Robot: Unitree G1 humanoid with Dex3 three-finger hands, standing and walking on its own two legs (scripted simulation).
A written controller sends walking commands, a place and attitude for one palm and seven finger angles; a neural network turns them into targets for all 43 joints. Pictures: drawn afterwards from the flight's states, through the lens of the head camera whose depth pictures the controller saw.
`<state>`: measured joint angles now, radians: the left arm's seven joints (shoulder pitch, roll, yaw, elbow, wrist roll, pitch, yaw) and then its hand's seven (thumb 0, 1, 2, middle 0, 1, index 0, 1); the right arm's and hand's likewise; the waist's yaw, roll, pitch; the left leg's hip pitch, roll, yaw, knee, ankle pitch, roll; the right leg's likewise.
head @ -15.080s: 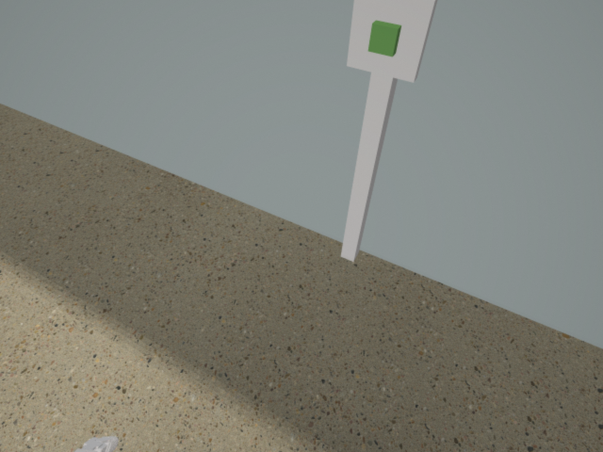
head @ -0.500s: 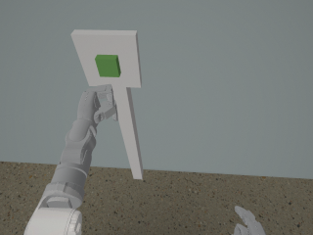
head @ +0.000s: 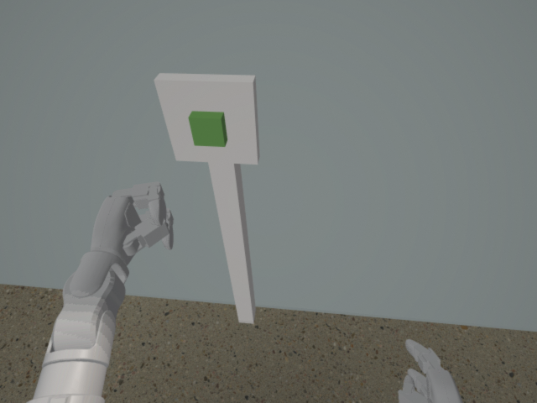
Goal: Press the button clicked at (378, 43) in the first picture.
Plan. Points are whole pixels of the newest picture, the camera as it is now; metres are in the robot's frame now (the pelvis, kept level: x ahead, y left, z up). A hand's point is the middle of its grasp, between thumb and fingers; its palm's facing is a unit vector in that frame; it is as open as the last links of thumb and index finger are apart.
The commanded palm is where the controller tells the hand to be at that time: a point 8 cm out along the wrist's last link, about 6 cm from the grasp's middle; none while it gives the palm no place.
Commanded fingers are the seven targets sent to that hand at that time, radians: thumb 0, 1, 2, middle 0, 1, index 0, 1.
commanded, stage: draw the hand back to the body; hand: left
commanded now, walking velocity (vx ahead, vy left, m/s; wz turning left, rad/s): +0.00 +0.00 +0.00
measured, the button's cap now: (209, 128) +0.56 +0.16 +0.15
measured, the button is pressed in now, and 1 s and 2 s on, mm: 0 0 0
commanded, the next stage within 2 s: step back with the hand held close in 0.98 s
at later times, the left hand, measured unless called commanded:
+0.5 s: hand (99, 266) +0.23 +0.22 +0.16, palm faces +0.33 -0.89 -0.32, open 3.1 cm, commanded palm +0.18 +0.27 +0.17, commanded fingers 0.00 0.90 0.90 -1.30 -1.50 -1.30 -1.50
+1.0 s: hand (62, 289) +0.19 +0.24 +0.17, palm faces +0.43 -0.83 -0.37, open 3.1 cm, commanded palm +0.14 +0.28 +0.18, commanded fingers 0.00 0.90 0.90 -1.30 -1.50 -1.30 -1.50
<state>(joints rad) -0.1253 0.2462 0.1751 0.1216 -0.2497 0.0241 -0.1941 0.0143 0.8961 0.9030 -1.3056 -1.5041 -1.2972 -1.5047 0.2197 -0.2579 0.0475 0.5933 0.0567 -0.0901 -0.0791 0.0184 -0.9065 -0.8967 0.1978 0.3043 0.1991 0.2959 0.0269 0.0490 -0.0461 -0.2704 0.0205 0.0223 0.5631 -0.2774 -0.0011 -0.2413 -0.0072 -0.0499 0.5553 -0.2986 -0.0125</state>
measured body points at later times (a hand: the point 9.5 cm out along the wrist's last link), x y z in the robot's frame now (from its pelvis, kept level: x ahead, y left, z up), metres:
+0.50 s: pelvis +0.01 +0.01 +0.01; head -0.01 -0.02 +0.46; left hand +0.20 +0.27 +0.18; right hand +0.20 -0.20 -0.08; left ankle +0.01 +0.12 -0.73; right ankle +0.00 -0.11 -0.73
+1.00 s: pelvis +0.02 +0.00 +0.01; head -0.01 -0.02 +0.46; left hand +0.16 +0.29 +0.19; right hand +0.22 -0.20 -0.07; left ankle +0.01 +0.12 -0.73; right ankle +0.00 -0.11 -0.73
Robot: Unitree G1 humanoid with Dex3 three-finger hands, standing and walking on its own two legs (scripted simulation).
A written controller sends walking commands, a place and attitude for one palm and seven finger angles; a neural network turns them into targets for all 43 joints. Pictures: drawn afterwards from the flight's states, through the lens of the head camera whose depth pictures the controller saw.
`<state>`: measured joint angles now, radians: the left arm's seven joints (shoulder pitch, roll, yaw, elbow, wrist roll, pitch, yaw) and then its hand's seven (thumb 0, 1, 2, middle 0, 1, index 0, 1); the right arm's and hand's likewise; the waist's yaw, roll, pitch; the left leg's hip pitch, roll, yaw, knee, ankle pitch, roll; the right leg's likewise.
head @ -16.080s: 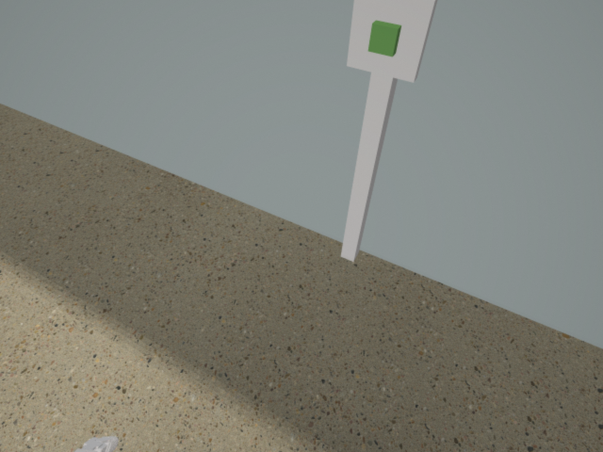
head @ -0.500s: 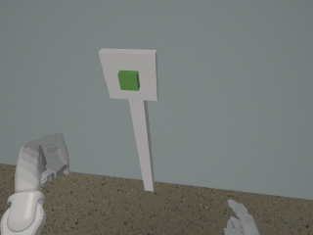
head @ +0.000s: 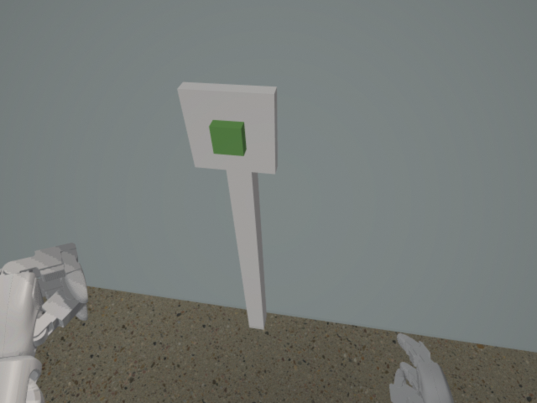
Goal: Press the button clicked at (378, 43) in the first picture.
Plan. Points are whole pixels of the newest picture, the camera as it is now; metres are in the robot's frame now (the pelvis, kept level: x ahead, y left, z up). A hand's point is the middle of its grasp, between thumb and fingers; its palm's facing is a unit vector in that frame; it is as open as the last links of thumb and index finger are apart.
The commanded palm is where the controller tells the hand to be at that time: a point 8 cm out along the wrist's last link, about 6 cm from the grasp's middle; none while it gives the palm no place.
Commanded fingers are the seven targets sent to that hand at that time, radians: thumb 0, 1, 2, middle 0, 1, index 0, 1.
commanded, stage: step back with the hand held close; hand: left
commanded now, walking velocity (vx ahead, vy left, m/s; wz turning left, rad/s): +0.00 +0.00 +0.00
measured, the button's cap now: (228, 137) +0.55 +0.16 +0.13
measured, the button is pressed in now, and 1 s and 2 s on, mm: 0 0 0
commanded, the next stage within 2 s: stop stepping back and stand still in 1.40 s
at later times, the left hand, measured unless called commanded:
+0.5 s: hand (63, 313) +0.15 +0.25 +0.15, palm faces +0.31 -0.81 -0.50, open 3.1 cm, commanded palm +0.10 +0.29 +0.17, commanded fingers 0.00 0.90 0.90 -1.30 -1.50 -1.30 -1.50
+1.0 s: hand out of the picture +0.08 +0.28 +0.17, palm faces +0.41 -0.78 -0.48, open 3.1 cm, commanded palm +0.01 +0.31 +0.17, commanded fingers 0.00 0.90 0.90 -1.30 -1.50 -1.30 -1.50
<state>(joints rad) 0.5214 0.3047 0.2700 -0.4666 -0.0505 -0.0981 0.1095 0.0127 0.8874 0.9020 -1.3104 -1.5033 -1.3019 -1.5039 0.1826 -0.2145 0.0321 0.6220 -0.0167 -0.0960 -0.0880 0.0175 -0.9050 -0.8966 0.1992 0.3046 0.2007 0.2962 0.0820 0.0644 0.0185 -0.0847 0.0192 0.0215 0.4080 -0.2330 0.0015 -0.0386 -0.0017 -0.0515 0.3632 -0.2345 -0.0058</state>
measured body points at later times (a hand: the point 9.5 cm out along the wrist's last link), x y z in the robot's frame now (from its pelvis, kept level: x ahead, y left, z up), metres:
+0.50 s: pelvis -0.04 +0.02 +0.00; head -0.02 +0.01 +0.44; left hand +0.13 +0.29 +0.18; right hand +0.14 -0.23 -0.09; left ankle +0.00 +0.12 -0.74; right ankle -0.02 -0.11 -0.74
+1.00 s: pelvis -0.10 +0.03 -0.02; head -0.09 +0.05 +0.43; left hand +0.05 +0.32 +0.19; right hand +0.06 -0.20 -0.09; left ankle +0.00 +0.12 -0.74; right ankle -0.15 -0.10 -0.74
